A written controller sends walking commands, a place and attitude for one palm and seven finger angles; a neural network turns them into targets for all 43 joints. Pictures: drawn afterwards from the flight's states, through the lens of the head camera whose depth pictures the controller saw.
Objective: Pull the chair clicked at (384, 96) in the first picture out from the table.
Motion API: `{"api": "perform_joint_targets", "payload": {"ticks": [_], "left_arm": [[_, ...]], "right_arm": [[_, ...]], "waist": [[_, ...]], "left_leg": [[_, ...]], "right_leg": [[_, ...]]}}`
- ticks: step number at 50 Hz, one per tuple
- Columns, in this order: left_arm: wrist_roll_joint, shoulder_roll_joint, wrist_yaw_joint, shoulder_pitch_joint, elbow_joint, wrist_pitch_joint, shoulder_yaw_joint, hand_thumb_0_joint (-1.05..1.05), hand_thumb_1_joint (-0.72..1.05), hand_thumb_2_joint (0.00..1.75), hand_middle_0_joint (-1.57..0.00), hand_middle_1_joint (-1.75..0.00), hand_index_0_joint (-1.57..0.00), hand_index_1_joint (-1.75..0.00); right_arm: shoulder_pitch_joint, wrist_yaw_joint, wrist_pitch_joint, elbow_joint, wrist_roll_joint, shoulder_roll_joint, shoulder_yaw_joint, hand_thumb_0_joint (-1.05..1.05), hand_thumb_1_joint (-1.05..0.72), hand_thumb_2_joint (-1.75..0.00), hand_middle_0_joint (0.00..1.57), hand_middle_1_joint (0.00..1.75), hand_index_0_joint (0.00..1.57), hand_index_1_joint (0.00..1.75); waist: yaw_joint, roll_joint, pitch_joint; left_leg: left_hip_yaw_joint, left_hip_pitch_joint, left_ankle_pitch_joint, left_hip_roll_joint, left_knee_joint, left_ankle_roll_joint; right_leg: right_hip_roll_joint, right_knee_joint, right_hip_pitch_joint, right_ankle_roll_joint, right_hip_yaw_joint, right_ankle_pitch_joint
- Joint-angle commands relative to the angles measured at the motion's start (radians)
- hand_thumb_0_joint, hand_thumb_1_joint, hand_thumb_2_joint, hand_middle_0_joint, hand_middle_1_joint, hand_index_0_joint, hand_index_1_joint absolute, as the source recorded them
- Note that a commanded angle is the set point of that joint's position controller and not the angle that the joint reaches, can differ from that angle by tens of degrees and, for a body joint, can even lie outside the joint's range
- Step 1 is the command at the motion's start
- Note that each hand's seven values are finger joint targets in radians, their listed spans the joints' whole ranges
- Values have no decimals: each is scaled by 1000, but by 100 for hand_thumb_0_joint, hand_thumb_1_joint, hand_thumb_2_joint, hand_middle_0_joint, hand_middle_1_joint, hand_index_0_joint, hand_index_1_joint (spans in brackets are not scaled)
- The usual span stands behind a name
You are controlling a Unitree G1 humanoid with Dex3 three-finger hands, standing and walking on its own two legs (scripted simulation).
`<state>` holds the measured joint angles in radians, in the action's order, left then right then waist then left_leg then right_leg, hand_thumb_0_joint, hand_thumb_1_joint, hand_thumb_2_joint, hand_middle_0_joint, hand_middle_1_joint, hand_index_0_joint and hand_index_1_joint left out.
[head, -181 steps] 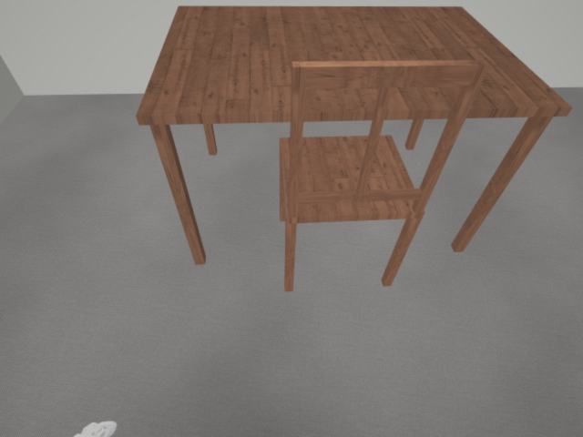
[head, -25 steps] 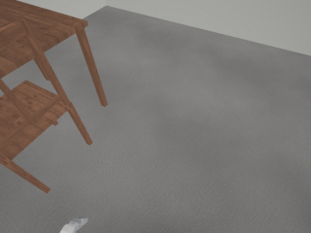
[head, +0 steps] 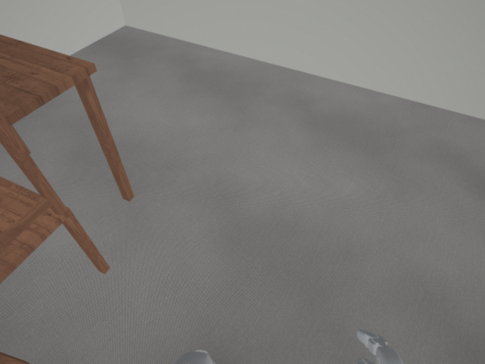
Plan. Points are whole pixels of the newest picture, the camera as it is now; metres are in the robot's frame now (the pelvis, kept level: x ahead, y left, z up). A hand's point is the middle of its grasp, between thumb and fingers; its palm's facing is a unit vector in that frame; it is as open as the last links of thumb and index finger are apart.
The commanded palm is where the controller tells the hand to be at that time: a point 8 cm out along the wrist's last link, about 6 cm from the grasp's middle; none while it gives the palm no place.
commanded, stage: walk to a spot facing it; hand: left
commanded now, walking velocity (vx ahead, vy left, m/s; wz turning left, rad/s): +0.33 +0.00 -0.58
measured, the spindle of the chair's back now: out of the picture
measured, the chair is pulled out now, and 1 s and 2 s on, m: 0.00 0.00 0.00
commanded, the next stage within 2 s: turn to face it in 0.72 s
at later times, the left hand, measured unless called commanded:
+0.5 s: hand (191, 258) +0.34 +0.17 -0.15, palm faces -0.34 -0.93 -0.17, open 7.4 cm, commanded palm none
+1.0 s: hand (237, 223) +0.45 +0.08 -0.15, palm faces -0.45 -0.85 -0.27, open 7.3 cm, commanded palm none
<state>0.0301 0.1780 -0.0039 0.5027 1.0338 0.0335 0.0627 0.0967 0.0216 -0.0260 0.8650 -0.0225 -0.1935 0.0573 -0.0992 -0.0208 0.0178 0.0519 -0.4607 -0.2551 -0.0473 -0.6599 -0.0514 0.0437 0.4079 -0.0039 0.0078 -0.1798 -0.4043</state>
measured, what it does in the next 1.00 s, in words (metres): walks ahead, turning right: left foot, then right foot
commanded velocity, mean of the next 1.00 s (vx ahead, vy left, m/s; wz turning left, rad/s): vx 0.21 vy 0.00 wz -0.35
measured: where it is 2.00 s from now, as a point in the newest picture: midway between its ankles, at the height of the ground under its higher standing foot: (266, 350)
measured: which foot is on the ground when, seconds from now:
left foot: up 0.00-0.00, down 0.02-0.66, up 0.68-1.00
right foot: down 0.00-0.02, up 0.04-0.62, down 0.64-1.00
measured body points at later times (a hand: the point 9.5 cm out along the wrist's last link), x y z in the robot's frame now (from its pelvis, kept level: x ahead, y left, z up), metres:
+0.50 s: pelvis +0.16 +0.03 +0.01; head +0.19 +0.03 +0.46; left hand +0.36 +0.22 -0.14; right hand +0.00 -0.17 -0.13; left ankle +0.09 +0.12 -0.73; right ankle +0.25 -0.13 -0.67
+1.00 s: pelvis +0.30 -0.06 +0.01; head +0.30 -0.09 +0.46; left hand +0.47 +0.12 -0.12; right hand +0.26 -0.31 -0.14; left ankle +0.44 +0.06 -0.66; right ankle +0.29 -0.12 -0.73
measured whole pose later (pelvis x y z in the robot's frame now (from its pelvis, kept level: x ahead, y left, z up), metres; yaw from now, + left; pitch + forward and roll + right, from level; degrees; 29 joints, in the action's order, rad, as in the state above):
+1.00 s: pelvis +0.30 -0.06 +0.01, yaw -31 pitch +0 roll +0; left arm 0.02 0.19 -0.01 0.25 0.99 0.04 0.07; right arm 0.16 -0.01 -0.01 0.93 -0.03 -0.18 0.05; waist 0.01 0.04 0.02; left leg 0.02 -0.59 -0.24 -0.14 -1.01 -0.08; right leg 0.09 0.42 -0.23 0.11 0.05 -0.19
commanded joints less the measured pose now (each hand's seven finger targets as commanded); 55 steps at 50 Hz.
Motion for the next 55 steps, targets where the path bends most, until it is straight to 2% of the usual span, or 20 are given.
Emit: {"api": "perform_joint_targets", "payload": {"ticks": [1, 2, 3, 5, 8, 11, 17, 24, 27, 29, 30, 31, 32, 33, 34, 35, 37, 40, 47, 55], "left_arm": [[-30, 89, 4, -38, -102, 29, 42, 0, 90, 90, -20, -30, -20, -30], [-21, 114, 3, -50, -102, 25, 44, 0, 90, 90, -20, -30, -20, -30], [-12, 112, 9, -64, -102, 22, 47, 0, 90, 90, -20, -30, -20, -30], [3, 95, 27, -104, -85, 4, 47, 0, 90, 90, -20, -30, -20, -30], [4, 46, 39, -62, -70, -34, 44, 0, 90, 90, -20, -30, -20, -30], [5, 39, 40, -100, -84, -51, 46, 0, 90, 90, -20, -30, -20, -30], [9, 32, 53, -287, -150, -58, 36, 0, 90, 90, -20, -30, -20, -30], [2, 23, 62, -524, -221, -44, 10, 0, 90, 90, -20, -30, -20, -30], [-1, 23, 60, -519, -224, -33, 8, 0, 90, 90, -20, -30, -20, -30], [0, 62, 52, -403, -197, -23, 18, 0, 90, 90, -20, -30, -20, -30], [4, 82, 48, -300, -166, -13, 25, 0, 90, 90, -20, -30, -20, -30], [5, 137, 43, -167, -123, 2, 42, 0, 90, 90, -20, -30, -20, -30], [-2, 245, 30, -70, -110, 12, 64, 0, 90, 90, -20, -30, -20, -30], [-29, 323, 17, -43, -105, 5, 79, 0, 90, 90, -20, -30, -20, -30], [-36, 299, 4, -90, -122, -7, 80, 0, 90, 90, -20, -30, -20, -30], [-35, 250, 1, -158, -143, -1, 65, 0, 90, 90, -20, -30, -20, -30], [-32, 192, -3, -260, -153, 10, 44, 0, 90, 90, -20, -30, -20, -30], [-14, 178, -6, -294, -153, 24, 43, 0, 90, 90, -20, -30, -20, -30], [-13, 86, -13, -209, -98, 32, 14, 0, 90, 90, -20, -30, -20, -30], [-4, 126, -31, -137, -48, 7, 14, 0, 90, 90, -20, -30, -20, -30]], "right_arm": [[414, -43, -55, 32, -12, -301, 73, 0, -90, -90, 20, 30, 20, 30], [390, -44, -42, 22, -2, -283, 56, 0, -90, -90, 20, 30, 20, 30], [288, -41, -37, -5, -4, -236, 45, 0, -90, -90, 20, 30, 20, 30], [173, -44, -53, -15, -2, -116, 13, 0, -90, -90, 20, 30, 20, 30], [186, -51, -71, 20, 7, -64, 1, 0, -90, -90, 20, 30, 20, 30], [242, -55, -80, 45, 13, -58, 4, 0, -90, -90, 20, 30, 20, 30], [347, -57, -82, 87, 8, -70, 7, 0, -90, -90, 20, 30, 20, 30], [460, -53, -63, 141, -9, -92, 3, 0, -90, -90, 20, 30, 20, 30], [457, -54, -56, 148, -11, -114, 7, 0, -90, -90, 20, 30, 20, 30], [425, -50, -53, 133, -7, -148, 17, 0, -90, -90, 20, 30, 20, 30], [405, -48, -50, 118, -3, -161, 18, 0, -90, -90, 20, 30, 20, 30], [387, -39, -47, 100, 7, -157, 15, 0, -90, -90, 20, 30, 20, 30], [414, -32, -45, 68, 23, -101, 6, 0, -90, -90, 20, 30, 20, 30], [355, -41, -43, 34, 26, -81, 4, 0, -90, -90, 20, 30, 20, 30], [298, -50, -41, 26, 21, -104, 16, 0, -90, -90, 20, 30, 20, 30], [283, -42, -40, 29, 16, -88, 15, 0, -90, -90, 20, 30, 20, 30], [268, -45, -11, 47, 4, -70, 15, 0, -90, -90, 20, 30, 20, 30], [336, -44, 13, 71, -4, -44, 17, 0, -90, -90, 20, 30, 20, 30], [236, -35, 24, 81, -5, -17, -1, 0, -90, -90, 20, 30, 20, 30], [59, -29, 24, 59, 10, -26, -10, 0, -90, -90, 20, 30, 20, 30]], "waist": [[221, 351, -229], [200, 284, -184], [160, 176, -65], [104, 175, 61], [54, 208, 66], [54, 158, 59], [95, 107, 92], [171, 121, 136], [148, 137, 102], [94, 152, 8], [44, 160, -60], [-22, 106, -153], [-45, -88, -287], [-35, -157, -353], [-22, -5, -247], [10, 9, -152], [87, 31, -14], [148, -8, -10], [125, -81, -61], [59, -100, 9]], "left_leg": [[-512, 749, -33, -435, 304, 137], [-622, 626, -152, -482, 416, 170], [-534, 474, -263, -451, 453, 194], [-314, 268, -176, -353, 477, 131], [-60, 219, 98, -265, 463, 74], [30, 284, 233, -255, 463, 59], [88, 430, 363, -285, 454, 110], [178, 530, 513, -309, 406, 152], [243, 553, 772, -316, 305, 146], [275, 558, 968, -321, 123, 128], [299, 516, 965, -299, -25, 104], [297, 338, 802, -291, -257, 66], [280, -6, -42, -153, -563, 3], [142, -198, -387, -50, -841, -26], [11, -223, -287, -105, -852, -2], [-4, -198, -157, -140, -802, -4], [-28, -106, -83, -168, -705, -13], [-19, -55, -53, -149, -600, -28], [-27, -74, 40, -91, -379, -24], [8, 22, -110, -31, -54, -1]], "right_leg": [[43, 703, -575, 14, 102, -125], [-9, 859, -617, 19, 64, -131], [-71, 912, -641, 20, 84, -70], [-128, 937, -626, 5, 116, 80], [-134, 884, -590, -14, 142, 194], [-137, 870, -667, -28, 154, 262], [-157, 713, -808, -39, 205, 318], [-127, 405, -744, -2, 311, 245], [-71, 309, -624, 40, 357, 177], [-29, 252, -455, 74, 377, 127], [5, 199, -294, 85, 400, 158], [-31, 130, 1, 116, 351, 257], [-323, 109, 319, 231, -69, 440], [-483, 19, 384, 330, -392, 677], [-479, -25, 267, 335, -294, 627], [-413, -55, 106, 241, -198, 588], [-340, -115, -208, 176, -87, 505], [-268, -136, -323, 186, 16, 508], [-211, -118, -219, 150, 80, 574], [-334, -62, -86, 152, 96, 713]]}}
